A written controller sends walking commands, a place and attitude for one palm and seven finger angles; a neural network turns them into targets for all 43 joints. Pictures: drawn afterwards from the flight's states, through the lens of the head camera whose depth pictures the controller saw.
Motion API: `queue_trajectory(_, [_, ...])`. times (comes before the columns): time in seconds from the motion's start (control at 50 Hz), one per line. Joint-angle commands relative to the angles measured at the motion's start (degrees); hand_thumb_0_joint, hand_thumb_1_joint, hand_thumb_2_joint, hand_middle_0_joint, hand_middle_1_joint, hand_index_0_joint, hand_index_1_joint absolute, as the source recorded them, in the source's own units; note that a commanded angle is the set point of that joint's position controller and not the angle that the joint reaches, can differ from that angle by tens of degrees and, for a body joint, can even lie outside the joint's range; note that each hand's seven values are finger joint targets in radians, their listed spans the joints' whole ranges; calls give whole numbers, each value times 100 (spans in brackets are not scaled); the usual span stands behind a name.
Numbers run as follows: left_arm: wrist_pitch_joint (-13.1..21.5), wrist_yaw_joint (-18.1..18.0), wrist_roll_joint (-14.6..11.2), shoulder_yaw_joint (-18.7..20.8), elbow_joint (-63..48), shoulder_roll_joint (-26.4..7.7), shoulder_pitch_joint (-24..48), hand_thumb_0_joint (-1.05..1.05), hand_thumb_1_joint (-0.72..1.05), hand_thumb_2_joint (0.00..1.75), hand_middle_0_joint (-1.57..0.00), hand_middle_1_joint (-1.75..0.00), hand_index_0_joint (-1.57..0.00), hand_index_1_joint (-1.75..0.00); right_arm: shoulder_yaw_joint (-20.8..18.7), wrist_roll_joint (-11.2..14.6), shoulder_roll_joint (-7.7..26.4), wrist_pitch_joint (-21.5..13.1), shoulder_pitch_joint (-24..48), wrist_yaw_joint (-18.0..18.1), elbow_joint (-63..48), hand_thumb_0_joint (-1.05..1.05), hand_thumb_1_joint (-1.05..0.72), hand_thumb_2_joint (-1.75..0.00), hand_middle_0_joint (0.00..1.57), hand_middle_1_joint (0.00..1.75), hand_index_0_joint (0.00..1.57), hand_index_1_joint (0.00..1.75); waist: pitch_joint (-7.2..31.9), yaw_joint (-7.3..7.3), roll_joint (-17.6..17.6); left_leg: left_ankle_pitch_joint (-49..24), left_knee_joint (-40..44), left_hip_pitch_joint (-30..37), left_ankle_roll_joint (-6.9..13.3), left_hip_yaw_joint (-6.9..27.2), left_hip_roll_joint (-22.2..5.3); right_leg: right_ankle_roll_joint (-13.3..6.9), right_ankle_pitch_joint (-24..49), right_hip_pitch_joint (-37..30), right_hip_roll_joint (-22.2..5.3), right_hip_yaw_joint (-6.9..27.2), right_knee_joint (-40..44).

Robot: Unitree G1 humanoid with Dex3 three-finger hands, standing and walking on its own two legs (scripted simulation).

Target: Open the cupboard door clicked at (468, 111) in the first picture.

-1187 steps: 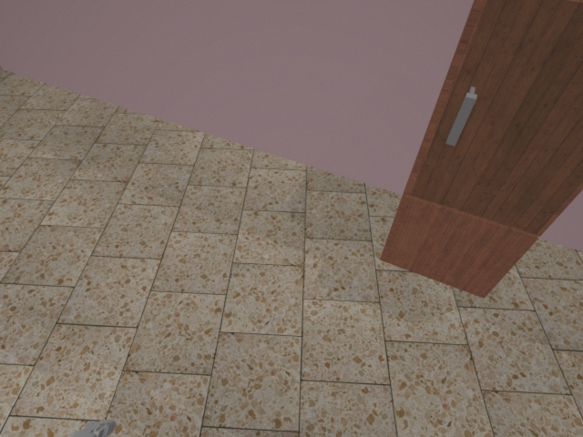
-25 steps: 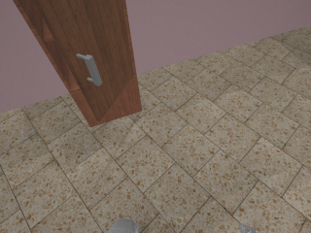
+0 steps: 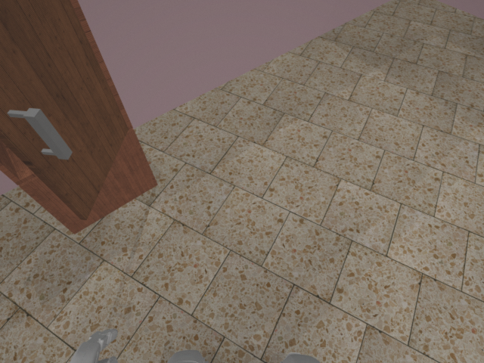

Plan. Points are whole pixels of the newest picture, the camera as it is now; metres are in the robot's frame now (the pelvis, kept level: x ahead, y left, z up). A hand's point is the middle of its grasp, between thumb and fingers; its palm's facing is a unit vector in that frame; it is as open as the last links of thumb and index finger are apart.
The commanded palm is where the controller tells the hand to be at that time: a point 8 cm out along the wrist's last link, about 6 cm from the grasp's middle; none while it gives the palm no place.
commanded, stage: walk to a spot facing it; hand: left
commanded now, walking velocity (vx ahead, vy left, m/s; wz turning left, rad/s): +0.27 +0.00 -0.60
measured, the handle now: (41, 135) +0.53 +0.47 +0.00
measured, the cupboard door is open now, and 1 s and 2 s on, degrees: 45 45 45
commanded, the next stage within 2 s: turn to face it in 1.84 s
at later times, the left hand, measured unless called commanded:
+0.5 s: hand (204, 264) +0.31 +0.10 -0.13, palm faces -0.42 -0.89 -0.16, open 7.4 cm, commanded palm none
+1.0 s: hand (229, 225) +0.41 +0.06 -0.16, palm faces -0.47 -0.86 -0.19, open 7.3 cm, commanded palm none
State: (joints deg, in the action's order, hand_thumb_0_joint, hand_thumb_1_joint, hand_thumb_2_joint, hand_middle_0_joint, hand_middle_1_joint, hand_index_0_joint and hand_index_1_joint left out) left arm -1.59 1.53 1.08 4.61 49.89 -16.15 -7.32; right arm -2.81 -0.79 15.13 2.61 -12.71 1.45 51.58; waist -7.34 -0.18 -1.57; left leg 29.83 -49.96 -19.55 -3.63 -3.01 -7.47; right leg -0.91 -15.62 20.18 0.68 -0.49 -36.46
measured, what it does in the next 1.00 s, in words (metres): walks ahead, turning right: left foot, then right foot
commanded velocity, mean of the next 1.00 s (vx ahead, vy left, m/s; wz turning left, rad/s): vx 0.34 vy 0.00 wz -0.41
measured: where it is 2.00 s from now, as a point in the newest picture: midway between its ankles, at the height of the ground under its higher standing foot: (340, 244)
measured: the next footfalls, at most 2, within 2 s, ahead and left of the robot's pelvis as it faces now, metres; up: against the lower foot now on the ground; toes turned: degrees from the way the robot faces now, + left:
left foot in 0.20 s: +0.09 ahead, +0.13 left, +0.00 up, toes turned -4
right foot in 0.56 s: +0.16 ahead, -0.18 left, +0.00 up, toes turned -28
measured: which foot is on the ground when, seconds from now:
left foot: up 0.00-0.18, down 0.20-0.54, up 0.56-0.86, down 0.88-1.00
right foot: down 0.00-0.20, up 0.22-0.54, down 0.56-0.86, up 0.88-1.00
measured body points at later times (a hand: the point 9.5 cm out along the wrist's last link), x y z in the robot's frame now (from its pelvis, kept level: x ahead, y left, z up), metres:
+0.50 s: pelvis +0.10 -0.02 +0.02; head +0.15 -0.03 +0.47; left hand +0.33 +0.15 -0.12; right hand -0.07 -0.22 -0.11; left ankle +0.05 +0.14 -0.72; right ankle +0.12 -0.17 -0.69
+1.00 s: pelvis +0.28 -0.10 +0.01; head +0.32 -0.10 +0.46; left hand +0.44 +0.10 -0.15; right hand +0.21 -0.33 -0.12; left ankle +0.35 +0.00 -0.72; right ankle +0.17 -0.18 -0.64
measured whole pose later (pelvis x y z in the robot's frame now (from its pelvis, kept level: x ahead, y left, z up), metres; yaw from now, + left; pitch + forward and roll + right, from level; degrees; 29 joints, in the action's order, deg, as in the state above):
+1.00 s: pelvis +0.28 -0.10 +0.01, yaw -31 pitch +1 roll -1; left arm -0.1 2.0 1.8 5.1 59.2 -13.3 -14.1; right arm -1.6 -2.6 8.8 -4.8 -14.3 0.1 53.8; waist -1.9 -0.1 2.1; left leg 15.4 -32.0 -17.8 -0.4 -8.6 -5.5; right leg -1.9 -20.9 27.2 -1.4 -0.8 -65.7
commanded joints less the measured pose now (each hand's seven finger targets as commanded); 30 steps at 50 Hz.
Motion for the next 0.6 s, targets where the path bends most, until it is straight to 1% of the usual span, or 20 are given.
queue_trajectory(0.0, [-7, -204, 40, 254, -269, -1122, -460, 0, 90, 90, -20, -30, -20, -30, -156, 6, 572, -162, 376, 19, -696, 0, -90, -90, 20, 30, 20, 30, 1033, 297, 1659, 213, -1486, -1408, 13, 311, 151, -1210, 610, -1274, -1603, 2343, 1645])
queue_trajectory(0.06, [37, -158, 84, 208, -352, -1086, -77, 0, 90, 90, -20, -30, -20, -30, -129, -14, 340, -185, 98, -115, -538, 0, -90, -90, 20, 30, 20, 30, 863, 44, 1086, -189, -194, -351, 27, 0, 328, -1041, -1116, -184, -1250, 2130, 1924])
queue_trajectory(0.1, [67, -92, 77, 204, -353, -1088, 62, 0, 90, 90, -20, -30, -20, -30, -127, -24, 301, -245, -261, -135, -411, 0, -90, -90, 20, 30, 20, 30, 655, -127, 995, -476, 749, 409, 45, -256, 548, -984, -1952, 443, -1037, 2179, 1990])
queue_trajectory(0.14, [70, -40, 42, 155, -378, -871, 263, 0, 90, 90, -20, -30, -20, -30, -144, -32, 396, -349, -1063, -86, -153, 0, -90, -90, 20, 30, 20, 30, 705, -513, 694, -737, 2131, 1782, 109, -267, 535, -638, -2421, 1334, -583, 1842, 1365])
queue_trajectory(0.16, [55, 16, 4, 67, -529, -483, 337, 0, 90, 90, -20, -30, -20, -30, -222, -112, 844, -426, -1569, -7, -21, 0, -90, -90, 20, 30, 20, 30, 708, -714, -627, 658, 3213, 2369, 458, 1075, -416, -317, -2400, 2176, 51, 1245, -1])
queue_trajectory(0.18, [89, 61, -50, 27, -825, -190, 660, 0, 90, 90, -20, -30, -20, -30, -323, -212, 1431, -516, -1982, 79, 11, 0, -90, -90, 20, 30, 20, 30, 549, -863, -1854, 1776, 4247, 2349, 1186, 3371, -2224, 40, -2155, 2971, 354, 172, -1775])
queue_trajectory(0.2, [167, 173, -1, 114, -954, -412, 1020, 0, 90, 90, -20, -30, -20, -30, -327, -177, 1516, -566, -1742, 121, -41, 0, -90, -90, 20, 30, 20, 30, 396, -723, -705, 1589, 4466, 1691, 1590, 3578, -2508, 21, -1560, 2787, -275, 504, -2445])
queue_trajectory(0.22, [200, 208, 72, 140, -804, -325, 908, 0, 90, 90, -20, -30, -20, -30, -266, -201, 1318, -608, -1516, 43, -119, 0, -90, -90, 20, 30, 20, 30, 314, -537, -291, 1220, 4354, 1291, 1460, 3152, -2185, 12, -1218, 2614, -293, 428, -2991])
queue_trajectory(0.26, [182, 284, 98, 110, -572, -180, 630, 0, 90, 90, -20, -30, -20, -30, -128, -162, 890, -671, -1022, 26, -136, 0, -90, -90, 20, 30, 20, 30, 244, -229, -591, -234, 4063, 1317, 1070, 1611, -1544, 118, -446, 2540, -517, 205, -3042])
queue_trajectory(0.28, [158, 320, 86, 57, -516, -25, 581, 0, 90, 90, -20, -30, -20, -30, -86, -154, 769, -687, -1060, 26, -79, 0, -90, -90, 20, 30, 20, 30, 302, -177, -724, -1047, 3896, 1427, 920, 889, -1287, 159, -202, 2421, -542, 44, -2823])
queue_trajectory(0.32, [141, 345, 63, -41, -488, 138, 663, 0, 90, 90, -20, -30, -20, -30, -58, -143, 654, -712, -1342, 19, 78, 0, -90, -90, 20, 30, 20, 30, 542, -255, -870, -2226, 3624, 1622, 791, 0, -1054, 167, -48, 1997, -502, -254, -2106])
queue_trajectory(0.38, [142, 334, 44, -94, -497, 218, 1005, 0, 90, 90, -20, -30, -20, -30, -75, -165, 669, -691, -1634, -7, 229, 0, -90, -90, 20, 30, 20, 30, 488, -399, -735, -2785, 3535, 1502, 755, -437, -1147, 88, -78, 1302, -352, -628, -1041])
queue_trajectory(0.44, [164, 313, 54, -83, -460, 123, 1015, 0, 90, 90, -20, -30, -20, -30, -93, -178, 687, -637, -1672, -33, 322, 0, -90, -90, 20, 30, 20, 30, 466, -376, -994, -2991, 3265, 1491, 705, -673, -1221, -40, -242, 631, -166, -868, -295])
queue_trajectory(0.46, [174, 303, 60, -67, -381, 72, 844, 0, 90, 90, -20, -30, -20, -30, -88, -163, 715, -622, -1637, -27, 333, 0, -90, -90, 20, 30, 20, 30, 549, -263, -997, -3413, 2923, 1419, 672, -785, -1223, -108, -220, 174, -66, -975, -63])
queue_trajectory(0.48, [211, 274, 68, -20, -203, -39, 315, 0, 90, 90, -20, -30, -20, -30, -85, -129, 710, -607, -1528, -30, 317, 0, -90, -90, 20, 30, 20, 30, 764, 40, -750, -3961, 2121, 1111, 564, -968, -1105, -233, -62, -785, 109, -1059, 340])
queue_trajectory(0.5, [280, 219, 75, 89, 140, -353, -682, 0, 90, 90, -20, -30, -20, -30, -64, -55, 667, -625, -1332, -63, 252, 0, -90, -90, 20, 30, 20, 30, 1253, 526, -208, -4195, 865, 157, 364, -1234, -873, -491, 65, -2574, -15, -728, 566])
queue_trajectory(0.52, [340, 103, 86, 317, 423, -1116, -1814, 0, 90, 90, -20, -30, -20, -30, 20, 74, 299, -649, -995, -114, -27, 0, -90, -90, 20, 30, 20, 30, 1885, 1023, 1370, -1613, -1099, -1648, 82, -1491, -181, -1103, -313, -4178, -1670, 1570, 1121])
queue_trajectory(0.54, [311, 11, -68, 374, 536, -1425, -2115, 0, 90, 90, -20, -30, -20, -30, 1, 81, 267, -650, -367, -75, -347, 0, -90, -90, 20, 30, 20, 30, 1688, 1086, 1435, 644, -2361, -2512, 48, -614, 165, -1563, 880, -3837, -2690, 3258, 1871])
queue_trajectory(0.56, [290, -66, -84, 334, 448, -1366, -1683, 0, 90, 90, -20, -30, -20, -30, -67, 49, 299, -619, -193, -60, -333, 0, -90, -90, 20, 30, 20, 30, 1163, 869, 911, 321, -2638, -2763, 55, 24, -175, -1719, 264, -3079, -2606, 2959, 1958])
queue_trajectory(0.58, [303, -113, -52, 251, 299, -1010, -1133, 0, 90, 90, -20, -30, -20, -30, -82, 14, 266, -588, -165, -60, -260, 0, -90, -90, 20, 30, 20, 30, 903, 550, 1111, -140, -2442, -2589, 31, 204, -349, -1483, -19, -2310, -2275, 2525, 2078])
